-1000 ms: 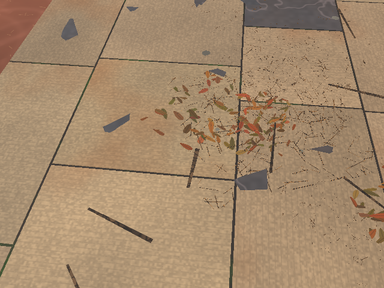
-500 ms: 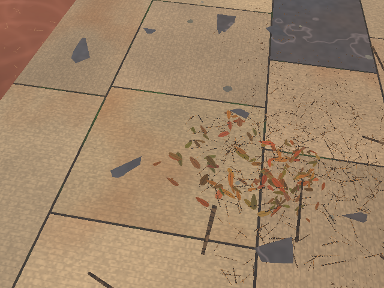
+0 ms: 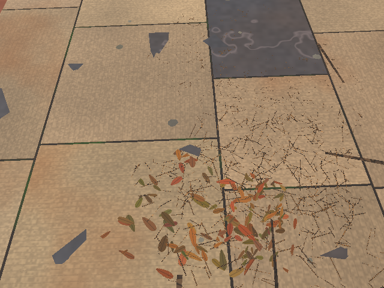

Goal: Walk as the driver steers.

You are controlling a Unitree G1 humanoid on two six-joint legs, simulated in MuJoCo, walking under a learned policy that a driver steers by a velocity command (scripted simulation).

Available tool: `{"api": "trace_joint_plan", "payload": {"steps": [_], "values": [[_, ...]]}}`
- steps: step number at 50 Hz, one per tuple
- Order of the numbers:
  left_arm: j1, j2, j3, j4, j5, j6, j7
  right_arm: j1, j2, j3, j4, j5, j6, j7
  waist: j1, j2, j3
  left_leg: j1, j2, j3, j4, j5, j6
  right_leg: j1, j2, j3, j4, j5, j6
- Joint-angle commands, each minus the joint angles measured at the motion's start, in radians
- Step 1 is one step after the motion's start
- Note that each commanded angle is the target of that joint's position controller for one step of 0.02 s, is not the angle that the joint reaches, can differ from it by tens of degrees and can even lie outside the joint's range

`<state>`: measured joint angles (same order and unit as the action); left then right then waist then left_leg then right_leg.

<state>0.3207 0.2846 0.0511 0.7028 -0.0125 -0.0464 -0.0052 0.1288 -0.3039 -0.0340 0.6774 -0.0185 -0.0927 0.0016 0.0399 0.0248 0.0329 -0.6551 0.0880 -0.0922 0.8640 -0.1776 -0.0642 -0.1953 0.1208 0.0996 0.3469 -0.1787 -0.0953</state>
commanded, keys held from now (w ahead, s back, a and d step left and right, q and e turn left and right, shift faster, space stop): w+e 0.26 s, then w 0.30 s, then w+q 0.44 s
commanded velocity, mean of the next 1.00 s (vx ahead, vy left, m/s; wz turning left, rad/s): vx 0.50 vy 0.00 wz -0.13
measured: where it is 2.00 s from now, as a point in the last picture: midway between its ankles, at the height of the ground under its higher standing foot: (203, 136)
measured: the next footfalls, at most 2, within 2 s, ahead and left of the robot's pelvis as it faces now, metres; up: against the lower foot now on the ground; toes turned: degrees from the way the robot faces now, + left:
left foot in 0.20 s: +0.30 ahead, +0.14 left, +0.00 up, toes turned -12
right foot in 0.68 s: +0.50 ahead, -0.18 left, +0.00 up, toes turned -14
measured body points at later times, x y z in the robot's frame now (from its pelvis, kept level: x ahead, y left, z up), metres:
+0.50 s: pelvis +0.27 +0.04 +0.00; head +0.30 +0.04 +0.45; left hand +0.52 +0.24 -0.09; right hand +0.23 -0.24 -0.12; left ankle +0.26 +0.15 -0.75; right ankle +0.35 -0.15 -0.69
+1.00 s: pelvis +0.52 -0.07 +0.00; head +0.54 -0.08 +0.45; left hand +0.59 +0.21 -0.12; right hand +0.64 -0.36 -0.11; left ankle +0.66 +0.08 -0.68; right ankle +0.46 -0.17 -0.75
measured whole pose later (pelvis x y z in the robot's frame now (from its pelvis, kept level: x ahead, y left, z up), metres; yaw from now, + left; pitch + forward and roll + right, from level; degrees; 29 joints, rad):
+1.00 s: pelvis +0.52 -0.07 +0.00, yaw -5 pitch +1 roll -2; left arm 0.33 0.27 0.07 0.81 0.01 -0.09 0.00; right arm 0.18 -0.31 -0.07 0.78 0.02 -0.03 0.01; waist 0.05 0.05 0.02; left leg -0.69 0.11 -0.06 0.91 -0.07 -0.02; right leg -0.04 0.03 -0.18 0.25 -0.22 -0.03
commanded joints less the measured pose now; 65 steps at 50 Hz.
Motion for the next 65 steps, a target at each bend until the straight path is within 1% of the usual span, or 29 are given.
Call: {"api": "trace_joint_plan", "payload": {"steps": [1,5,9,10,11,12,13,14,16,20,25,31,33,34,35,36,37,38,42,49,55,58,59,60,61,62,63,64,65], "values": [[-0.015,0.18,0.052,-0.06,-0.008,-0.007,0.019,-0.078,-0.044,-0.007,-0.068,0.003,-0.011,0.002,0.008,-0.093,-0.034,0.141,-0.063,0.051,-0.208,0.214,-0.022,-0.106,-0.185,0.143,-0.104,0.205,-0.137],[0.043,0.175,0.054,-0.033,-0.018,0.007,0.024,-0.144,-0.08,-0.021,-0.088,0.023,-0.025,0.014,0.028,-0.112,-0.043,0.192,-0.092,0.01,-0.346,0.24,-0.003,-0.018,-0.222,0.247,-0.033,0.098,-0.107],[0.012,0.143,0.049,-0.042,-0.009,0.015,0.023,0.002,-0.134,-0.056,-0.053,0.022,-0.041,0.011,-0.066,-0.144,-0.089,0.402,-0.081,0.016,-0.429,0.129,0.076,0.023,-0.21,0.308,0.142,0.134,-0.052],[0.009,0.087,0.028,-0.057,0.001,0.012,0.018,0.127,-0.176,-0.071,-0.042,0.005,-0.045,0.003,-0.125,-0.082,-0.205,0.627,0.042,-0.087,-0.41,0.085,0.135,-0.059,-0.156,0.246,0.361,0.075,-0.018],[0.131,0.021,0.006,-0.082,-0.016,0.003,0.018,0.244,-0.262,-0.095,-0.017,-0.012,-0.032,-0.001,-0.103,0.185,-0.355,0.987,0.272,-0.484,-0.457,-0.111,0.292,-0.385,-0.01,0.093,0.701,-0.247,0.057],[0.148,0.086,0.011,-0.082,-0.024,-0.002,0.019,0.262,-0.211,-0.087,-0.005,0.016,-0.024,0.007,-0.105,0.272,-0.347,1.001,0.344,-0.727,-0.545,-0.357,0.326,-0.556,-0.062,0.079,0.879,-0.411,0.073],[0.068,0.161,0.033,-0.076,-0.025,0.002,0.019,0.212,-0.14,-0.068,-0.018,0.021,-0.019,0.004,-0.126,0.152,-0.208,0.882,0.303,-0.602,-0.57,-0.411,0.283,-0.604,-0.11,0.086,0.947,-0.323,0.081],[0.0,0.163,0.035,-0.086,-0.014,0.007,0.02,0.172,-0.114,-0.058,-0.02,0.014,-0.013,0.003,-0.122,0.079,-0.125,0.764,0.255,-0.462,-0.576,-0.304,0.251,-0.586,-0.139,0.048,0.945,-0.249,0.085],[-0.047,0.128,0.035,-0.101,-0.003,0.006,0.013,0.127,-0.073,-0.042,0.0,0.003,-0.011,0.006,-0.083,0.074,-0.033,0.59,0.175,-0.285,-0.624,-0.105,0.24,-0.527,-0.185,0.041,0.858,-0.165,0.085],[-0.063,0.063,0.018,-0.103,-0.003,0.011,0.004,0.13,-0.089,-0.048,0.04,0.016,-0.024,0.012,-0.055,0.078,-0.011,0.518,0.148,-0.142,-0.696,0.068,0.277,-0.484,-0.2,0.006,0.698,-0.11,0.093],[-0.205,0.031,-0.005,-0.128,0.004,-0.013,-0.016,0.154,-0.14,-0.057,0.083,0.032,-0.011,0.01,-0.093,0.046,-0.001,0.53,0.121,-0.003,-0.716,0.198,0.266,-0.429,-0.21,-0.059,0.388,0.123,0.101],[-0.333,0.061,0.003,-0.175,-0.008,-0.031,-0.034,0.253,-0.173,-0.061,0.151,0.053,0.02,0.009,-0.111,0.061,0.03,0.615,0.168,-0.027,-0.651,0.249,0.236,-0.337,-0.164,-0.087,0.193,0.099,0.067],[-0.212,0.102,0.027,-0.142,-0.001,-0.038,-0.03,0.23,-0.188,-0.062,0.155,0.056,0.031,0.003,-0.023,0.06,-0.031,0.602,0.144,-0.008,-0.516,0.427,0.203,-0.131,-0.128,-0.112,0.116,0.098,0.034],[-0.072,0.151,0.053,-0.101,0.007,-0.037,-0.02,0.233,-0.161,-0.051,0.152,0.049,0.029,0.002,0.042,0.042,-0.129,0.529,0.09,0.031,-0.344,0.465,0.172,0.096,-0.14,-0.103,0.119,0.116,0.008],[0.113,0.235,0.077,-0.077,0.025,-0.03,-0.004,0.224,-0.087,-0.022,0.117,0.018,0.022,0.003,0.113,-0.086,-0.297,0.319,0.02,0.078,-0.019,0.167,0.125,0.4,-0.358,0.12,0.157,0.146,-0.058],[0.125,0.277,0.079,-0.073,0.033,-0.02,-0.004,0.341,0.002,0.004,0.105,0.033,0.006,0.002,0.05,-0.326,-0.407,0.006,-0.115,0.061,0.277,-0.405,0.077,0.594,-0.559,0.528,0.035,-0.069,-0.187],[0.116,0.184,0.058,-0.071,0.023,-0.021,-0.006,0.286,-0.113,-0.026,0.12,0.056,0.001,0.004,0.085,-0.211,-0.333,-0.083,-0.07,-0.033,0.391,-0.394,0.077,0.516,-0.529,0.542,-0.018,-0.195,-0.17],[0.059,0.144,0.043,-0.065,0.012,-0.025,-0.006,0.218,-0.141,-0.039,0.096,0.068,-0.001,0.006,0.069,-0.187,-0.2,-0.132,-0.03,-0.018,0.401,-0.303,0.083,0.41,-0.495,0.388,-0.038,-0.171,-0.137],[-0.099,0.065,0.027,-0.044,0.025,-0.054,-0.014,0.202,-0.072,-0.041,0.105,0.051,0.037,0.0,-0.038,-0.144,-0.057,0.019,0.048,-0.008,0.301,-0.1,0.064,0.095,-0.389,0.088,-0.168,0.08,-0.099],[-0.092,0.118,0.051,0.024,0.027,-0.065,0.009,0.061,-0.021,-0.03,0.049,0.04,0.057,0.02,-0.03,-0.079,0.02,-0.016,0.041,0.013,0.0,0.178,0.048,0.082,-0.367,-0.17,-0.231,0.242,-0.083],[-0.015,0.169,0.072,0.08,-0.002,-0.035,0.018,-0.112,-0.026,-0.024,-0.035,0.039,0.057,0.054,0.024,-0.058,0.071,-0.029,0.017,0.097,-0.202,0.159,0.105,0.237,-0.414,-0.261,-0.188,0.293,-0.051],[-0.026,0.209,0.083,0.086,-0.013,-0.011,0.023,-0.073,-0.065,-0.045,-0.054,0.038,0.064,0.061,-0.025,-0.098,0.009,0.097,-0.061,0.179,-0.218,0.01,0.159,0.3,-0.417,-0.303,-0.014,0.697,-0.018],[-0.038,0.219,0.085,0.083,-0.017,-0.002,0.026,0.024,-0.095,-0.064,-0.036,0.04,0.067,0.059,-0.084,-0.103,-0.05,0.226,-0.108,0.208,-0.23,-0.02,0.186,0.286,-0.401,-0.322,0.133,0.828,-0.002],[-0.048,0.206,0.077,0.078,-0.02,0.003,0.029,0.186,-0.15,-0.097,0.007,0.043,0.071,0.048,-0.17,-0.08,-0.135,0.467,-0.155,0.208,-0.288,0.029,0.223,0.192,-0.359,-0.348,0.352,0.807,0.032],[-0.018,0.15,0.055,0.057,0.012,-0.005,0.031,0.323,-0.249,-0.132,0.036,0.048,0.083,0.024,-0.205,0.07,-0.222,0.762,-0.009,-0.045,-0.315,0.056,0.288,-0.072,-0.303,-0.352,0.68,0.401,0.086],[0.059,0.023,0.014,0.005,0.034,-0.034,0.019,0.263,-0.325,-0.132,0.011,0.048,0.068,0.026,-0.075,0.258,-0.32,1.011,0.207,-0.637,-0.468,-0.18,0.476,-0.471,-0.085,-0.185,0.978,-0.427,0.139],[-0.066,0.118,0.028,-0.004,-0.006,-0.069,0.006,0.28,-0.233,-0.107,-0.01,0.043,0.051,0.035,-0.16,0.113,-0.36,1.022,0.237,-0.72,-0.581,-0.256,0.46,-0.57,-0.112,-0.005,1.044,-0.413,0.116],[-0.137,0.147,0.036,-0.03,-0.035,-0.086,0.001,0.247,-0.186,-0.093,-0.002,0.037,0.037,0.036,-0.154,0.078,-0.221,0.925,0.213,-0.581,-0.592,-0.186,0.417,-0.635,-0.152,-0.014,1.008,-0.313,0.092],[-0.144,0.135,0.033,-0.023,-0.019,-0.096,0.008,0.19,-0.16,-0.085,-0.008,0.04,0.03,0.035,-0.111,0.002,-0.146,0.784,0.167,-0.462,-0.584,-0.078,0.382,-0.592,-0.198,-0.014,0.927,-0.227,0.081]]}}
Velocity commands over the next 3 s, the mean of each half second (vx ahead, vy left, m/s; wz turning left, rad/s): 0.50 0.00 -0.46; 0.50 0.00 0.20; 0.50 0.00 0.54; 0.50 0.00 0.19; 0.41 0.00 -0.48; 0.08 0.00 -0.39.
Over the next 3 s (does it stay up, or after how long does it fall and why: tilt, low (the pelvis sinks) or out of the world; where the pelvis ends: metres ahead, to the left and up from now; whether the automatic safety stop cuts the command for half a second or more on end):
stays up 1.41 0.09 -0.02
